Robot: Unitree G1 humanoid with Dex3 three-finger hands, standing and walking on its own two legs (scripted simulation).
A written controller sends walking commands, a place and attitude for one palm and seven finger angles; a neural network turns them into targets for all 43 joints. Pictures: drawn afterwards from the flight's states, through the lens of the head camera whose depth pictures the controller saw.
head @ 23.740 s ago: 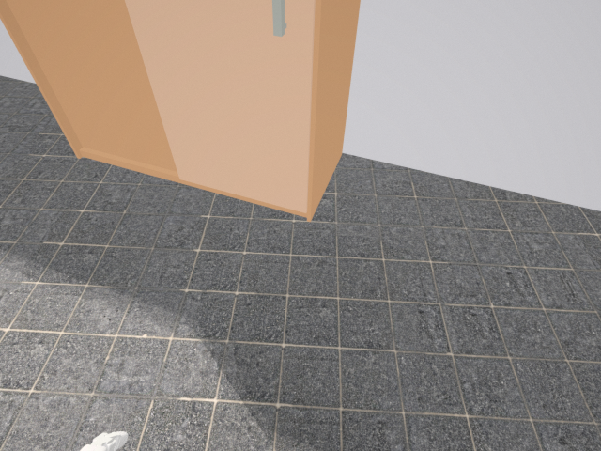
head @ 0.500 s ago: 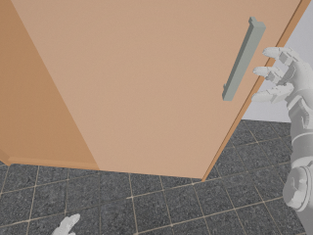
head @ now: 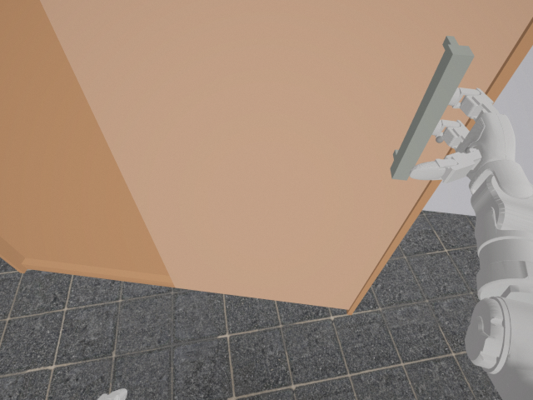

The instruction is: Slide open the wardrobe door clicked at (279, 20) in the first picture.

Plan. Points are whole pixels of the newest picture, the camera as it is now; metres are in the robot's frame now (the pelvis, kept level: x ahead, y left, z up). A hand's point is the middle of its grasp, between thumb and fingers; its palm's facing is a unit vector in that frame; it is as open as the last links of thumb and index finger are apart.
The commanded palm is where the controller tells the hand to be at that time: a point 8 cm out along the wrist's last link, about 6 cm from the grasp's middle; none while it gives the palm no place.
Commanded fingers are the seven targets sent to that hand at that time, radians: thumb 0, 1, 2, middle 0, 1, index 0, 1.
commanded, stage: feel for the door with the fingertips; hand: right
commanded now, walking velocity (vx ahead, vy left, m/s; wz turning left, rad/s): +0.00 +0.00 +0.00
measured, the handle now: (421, 115) +0.53 -0.16 +0.17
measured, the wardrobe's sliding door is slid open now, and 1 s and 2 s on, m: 0.00 0.00 0.00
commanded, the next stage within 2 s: slide the fingers in behind the handle in 0.44 s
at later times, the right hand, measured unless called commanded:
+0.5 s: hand (440, 129) +0.48 -0.18 +0.18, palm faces +0.00 +1.00 +0.00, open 13.9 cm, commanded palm +0.46 -0.23 +0.18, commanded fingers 0.00 0.50 -0.30 0.30 1.20 0.30 1.20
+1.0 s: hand (435, 132) +0.47 -0.17 +0.18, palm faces -0.01 +1.00 -0.01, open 13.9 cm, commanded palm +0.45 -0.22 +0.18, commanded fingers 0.00 0.50 -0.30 0.30 1.20 0.30 1.20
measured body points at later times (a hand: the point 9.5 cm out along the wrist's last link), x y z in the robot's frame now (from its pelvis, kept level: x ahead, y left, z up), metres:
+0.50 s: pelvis +0.00 +0.00 +0.00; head +0.04 +0.01 +0.45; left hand +0.06 +0.27 -0.12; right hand +0.47 -0.23 +0.19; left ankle +0.04 +0.11 -0.73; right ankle -0.04 -0.10 -0.73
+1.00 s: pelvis -0.01 +0.00 +0.00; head +0.04 +0.01 +0.45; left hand +0.04 +0.27 -0.12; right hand +0.47 -0.22 +0.18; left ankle +0.04 +0.11 -0.73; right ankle -0.04 -0.10 -0.73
